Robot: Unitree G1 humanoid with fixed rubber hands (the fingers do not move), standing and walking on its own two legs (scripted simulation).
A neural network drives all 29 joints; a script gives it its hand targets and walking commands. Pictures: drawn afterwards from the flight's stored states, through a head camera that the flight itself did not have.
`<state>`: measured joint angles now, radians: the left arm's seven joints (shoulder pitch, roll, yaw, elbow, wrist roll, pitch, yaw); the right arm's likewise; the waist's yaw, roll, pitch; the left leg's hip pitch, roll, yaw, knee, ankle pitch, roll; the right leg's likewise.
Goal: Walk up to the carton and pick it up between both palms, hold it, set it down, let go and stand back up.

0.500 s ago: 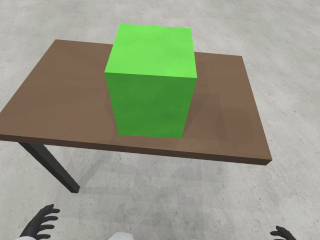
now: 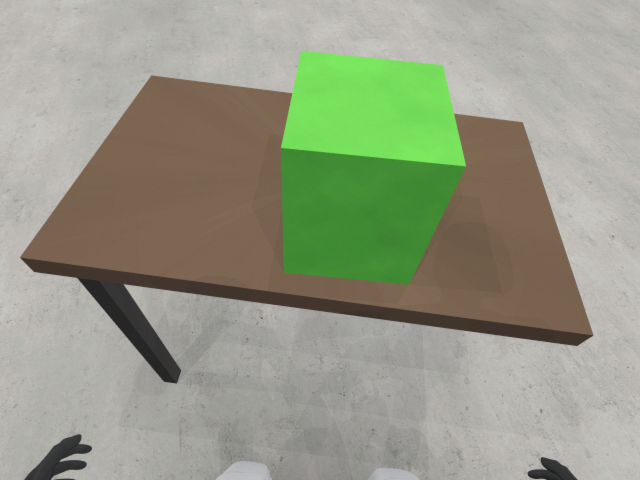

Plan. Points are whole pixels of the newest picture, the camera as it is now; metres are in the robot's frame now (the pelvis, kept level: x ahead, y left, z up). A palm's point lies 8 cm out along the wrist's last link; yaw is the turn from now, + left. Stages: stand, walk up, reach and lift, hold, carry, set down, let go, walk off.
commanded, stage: walk up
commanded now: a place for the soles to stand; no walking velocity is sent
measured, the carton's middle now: (358, 175) +0.50 -0.04 +0.07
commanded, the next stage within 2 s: reach and lift in 1.10 s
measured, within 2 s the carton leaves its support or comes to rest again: neither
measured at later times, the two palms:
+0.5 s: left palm out of the picture +0.11 +0.33 -0.07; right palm out of the picture +0.12 -0.31 -0.08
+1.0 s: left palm out of the picture +0.11 +0.32 -0.06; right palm out of the picture +0.11 -0.32 -0.08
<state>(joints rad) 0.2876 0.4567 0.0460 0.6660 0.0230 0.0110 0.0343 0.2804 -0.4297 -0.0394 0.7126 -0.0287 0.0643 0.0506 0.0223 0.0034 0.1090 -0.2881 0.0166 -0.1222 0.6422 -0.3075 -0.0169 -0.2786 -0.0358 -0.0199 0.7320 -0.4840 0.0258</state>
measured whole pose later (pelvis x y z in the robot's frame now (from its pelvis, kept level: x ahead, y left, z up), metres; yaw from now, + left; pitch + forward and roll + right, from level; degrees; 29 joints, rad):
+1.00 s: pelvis +0.01 -0.01 +0.00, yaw +1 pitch -3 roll +0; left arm 0.25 0.45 0.05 0.67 0.02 -0.01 0.01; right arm 0.26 -0.43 -0.04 0.74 -0.03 0.03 0.04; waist 0.02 0.02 0.09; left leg -0.23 -0.01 -0.12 0.56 -0.27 -0.03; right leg -0.21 -0.04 -0.02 0.55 -0.28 0.03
